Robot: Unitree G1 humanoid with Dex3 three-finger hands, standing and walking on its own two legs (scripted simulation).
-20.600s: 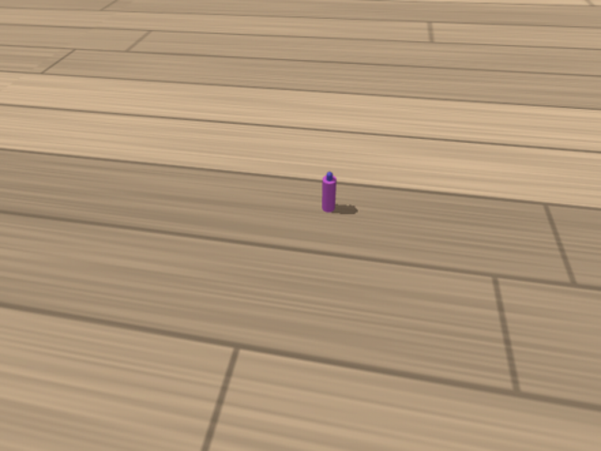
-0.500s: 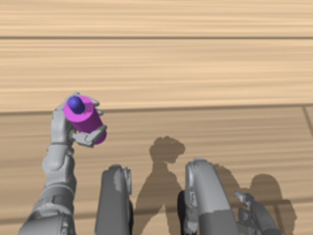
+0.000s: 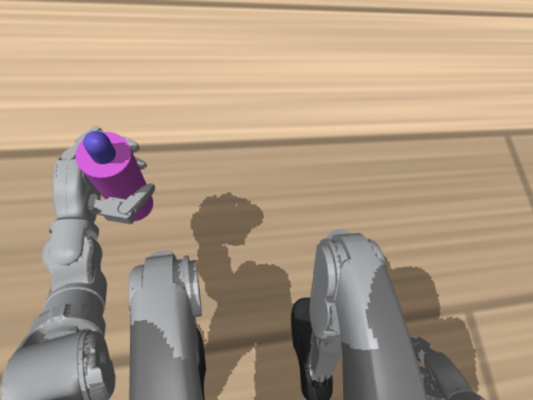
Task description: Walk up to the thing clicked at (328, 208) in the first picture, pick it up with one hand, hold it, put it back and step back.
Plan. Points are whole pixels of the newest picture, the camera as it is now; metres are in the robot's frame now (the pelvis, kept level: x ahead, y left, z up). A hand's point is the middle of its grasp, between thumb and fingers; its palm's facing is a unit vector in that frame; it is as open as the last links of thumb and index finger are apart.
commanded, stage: crouch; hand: left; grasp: from the side
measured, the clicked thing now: (118, 177) +0.44 +0.20 -0.05
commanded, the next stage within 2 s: lower in 0.40 s
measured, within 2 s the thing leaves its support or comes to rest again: rests again in 1.98 s
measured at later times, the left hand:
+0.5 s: hand (134, 189) +0.45 +0.19 -0.12, palm faces -0.02 -1.00 -0.02, open 8.6 cm
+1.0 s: hand (145, 197) +0.45 +0.19 -0.19, palm faces -0.01 -1.00 +0.00, open 8.6 cm
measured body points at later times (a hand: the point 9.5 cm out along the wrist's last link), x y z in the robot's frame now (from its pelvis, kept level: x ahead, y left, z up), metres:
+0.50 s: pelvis +0.00 +0.00 -0.03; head +0.22 +0.08 +0.35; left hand +0.44 +0.24 -0.12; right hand +0.11 -0.27 -0.13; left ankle +0.09 +0.13 -0.31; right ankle +0.12 -0.13 -0.31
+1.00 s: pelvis +0.00 +0.01 -0.05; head +0.24 +0.13 +0.31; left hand +0.45 +0.24 -0.18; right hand +0.11 -0.27 -0.11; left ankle +0.09 +0.13 -0.31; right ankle +0.12 -0.13 -0.31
